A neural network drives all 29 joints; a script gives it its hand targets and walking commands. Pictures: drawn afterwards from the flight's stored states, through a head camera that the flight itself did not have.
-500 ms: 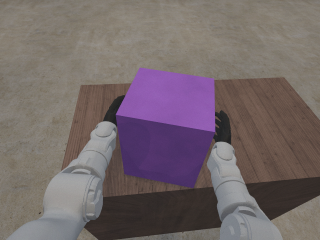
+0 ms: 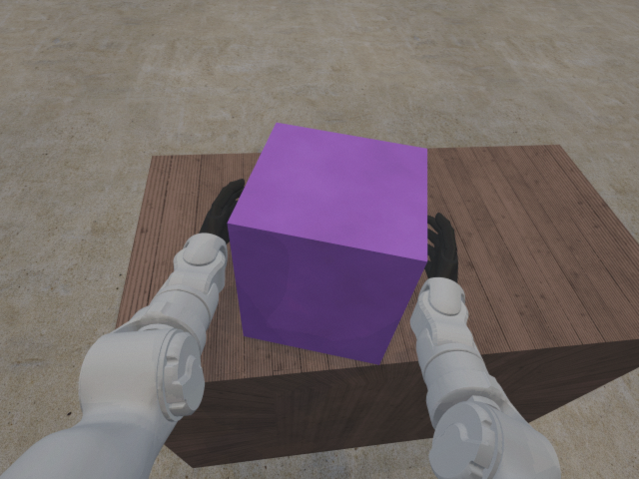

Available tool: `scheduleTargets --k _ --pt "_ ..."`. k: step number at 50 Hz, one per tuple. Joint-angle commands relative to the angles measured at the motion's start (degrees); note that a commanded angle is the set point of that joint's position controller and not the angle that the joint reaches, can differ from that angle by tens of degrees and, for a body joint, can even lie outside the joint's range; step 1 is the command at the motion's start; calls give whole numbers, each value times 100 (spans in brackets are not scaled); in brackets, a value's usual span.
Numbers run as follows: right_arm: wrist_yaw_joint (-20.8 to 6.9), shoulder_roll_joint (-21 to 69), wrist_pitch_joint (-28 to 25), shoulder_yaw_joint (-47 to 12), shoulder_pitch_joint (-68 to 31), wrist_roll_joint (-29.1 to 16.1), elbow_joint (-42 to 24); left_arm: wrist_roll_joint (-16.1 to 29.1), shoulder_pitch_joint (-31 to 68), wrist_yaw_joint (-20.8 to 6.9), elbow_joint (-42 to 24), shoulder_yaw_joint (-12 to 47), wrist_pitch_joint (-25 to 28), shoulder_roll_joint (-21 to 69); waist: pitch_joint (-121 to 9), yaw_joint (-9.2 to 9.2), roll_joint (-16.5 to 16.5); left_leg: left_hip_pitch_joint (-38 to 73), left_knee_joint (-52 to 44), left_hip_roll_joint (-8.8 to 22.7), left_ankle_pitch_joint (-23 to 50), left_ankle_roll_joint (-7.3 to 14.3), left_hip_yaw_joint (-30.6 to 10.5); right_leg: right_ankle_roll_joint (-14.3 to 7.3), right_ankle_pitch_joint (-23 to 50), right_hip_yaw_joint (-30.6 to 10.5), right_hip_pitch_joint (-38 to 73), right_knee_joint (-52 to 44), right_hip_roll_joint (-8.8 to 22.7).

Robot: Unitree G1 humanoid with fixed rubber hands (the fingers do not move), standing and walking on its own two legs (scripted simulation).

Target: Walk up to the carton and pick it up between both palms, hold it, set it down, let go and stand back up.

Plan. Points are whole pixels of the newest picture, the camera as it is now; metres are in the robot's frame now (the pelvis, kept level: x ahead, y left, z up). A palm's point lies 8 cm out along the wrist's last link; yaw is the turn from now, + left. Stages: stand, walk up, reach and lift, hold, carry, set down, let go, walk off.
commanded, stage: set down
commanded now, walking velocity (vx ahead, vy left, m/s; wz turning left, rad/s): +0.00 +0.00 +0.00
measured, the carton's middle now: (329, 248) +0.42 -0.05 +0.02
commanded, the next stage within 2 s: none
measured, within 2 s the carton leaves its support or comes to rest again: neither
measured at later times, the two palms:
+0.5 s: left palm (200, 225) +0.46 +0.13 +0.05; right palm (454, 264) +0.37 -0.21 +0.04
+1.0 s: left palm (174, 268) +0.41 +0.17 +0.01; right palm (452, 296) +0.33 -0.21 +0.01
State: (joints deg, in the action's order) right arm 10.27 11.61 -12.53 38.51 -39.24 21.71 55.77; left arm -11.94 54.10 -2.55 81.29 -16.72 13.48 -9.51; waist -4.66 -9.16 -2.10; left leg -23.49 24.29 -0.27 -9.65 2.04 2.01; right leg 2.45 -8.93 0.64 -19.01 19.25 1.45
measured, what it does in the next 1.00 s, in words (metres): stands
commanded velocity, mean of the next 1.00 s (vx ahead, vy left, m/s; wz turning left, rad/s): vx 0.00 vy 0.00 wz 0.00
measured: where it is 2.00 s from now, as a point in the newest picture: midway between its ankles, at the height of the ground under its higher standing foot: outside the picture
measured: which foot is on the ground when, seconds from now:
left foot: down 0.00-1.00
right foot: down 0.00-1.00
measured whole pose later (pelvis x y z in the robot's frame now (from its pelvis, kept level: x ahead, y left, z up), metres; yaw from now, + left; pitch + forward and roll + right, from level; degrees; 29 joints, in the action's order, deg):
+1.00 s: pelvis -0.01 +0.00 -0.02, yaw -2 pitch +16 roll -3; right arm 18.0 -1.9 -4.0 3.7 -29.0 -11.7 39.5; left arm 15.4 37.6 -4.4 51.4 1.5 -0.2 -20.4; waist -5.9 -6.7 2.8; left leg -37.5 34.5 2.2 -12.6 1.8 1.8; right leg 2.0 -10.2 0.6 -32.1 26.8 -0.9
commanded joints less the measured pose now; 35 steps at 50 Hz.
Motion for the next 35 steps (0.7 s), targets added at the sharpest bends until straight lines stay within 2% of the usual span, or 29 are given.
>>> scheduleTargets --k 1,4,7,10,14,17,21,24,28,35 --pt "-703 1589 -450 -1479 -3703 433 -304 -368 3978 -602 -1024 495 368 2137 -3677 -46 921 2533 -27 110 1723 -663 18 -152 1653 455 531 -8 -289" --pt "-572 967 -461 -1384 -3593 255 -233 -246 3901 -441 -1101 456 333 1483 -3690 -23 927 2476 -3 108 1606 -654 45 -150 1591 461 495 6 -296" --pt "-330 -34 -430 -1367 -3472 -189 -178 82 3861 -174 -1200 474 290 411 -3778 -21 967 2325 65 101 1414 -641 52 -139 1584 448 473 74 -315" --pt "14 -1239 -342 -1498 -3372 -923 -165 721 3841 190 -1395 668 226 -851 -3985 -75 1063 2093 200 110 1210 -659 27 -138 1654 424 413 206 -370" --pt "220 -1669 -289 -1961 -3783 -1774 -563 1749 4076 482 -1526 1345 214 -1317 -4932 -188 1248 1980 657 87 1476 -750 -77 -202 2030 449 126 539 -474" --pt "301 -1886 -117 -2306 -3947 -2176 -552 2212 4197 487 -1306 1738 193 -1465 -5260 -309 1169 2089 959 55 1681 -730 -132 -229 2179 459 -192 699 -497" --pt "388 -2122 105 -2734 -3933 -2691 -538 2560 4137 388 -1239 2013 104 -1595 -5256 -378 1138 2280 1165 48 1825 -656 -211 -220 2096 459 -588 834 -533" --pt "421 -2210 147 -3004 -3770 -2981 -560 2633 3924 295 -1281 2064 34 -1633 -5269 -338 1182 2500 1320 54 2254 -645 -284 -232 2203 460 -834 907 -583" --pt "480 -2286 80 -3323 -3299 -3270 -707 2498 3475 141 -1664 1897 -141 -1651 -5025 -212 1269 2875 1416 74 2911 -694 -364 -218 2383 458 -1043 834 -644" --pt "590 -2314 135 -3465 -2957 -3454 -1462 2514 3061 5 -2578 1711 -495 -1843 -4554 -41 1207 2681 1246 66 2561 -637 -326 -231 2132 434 -1011 657 -636"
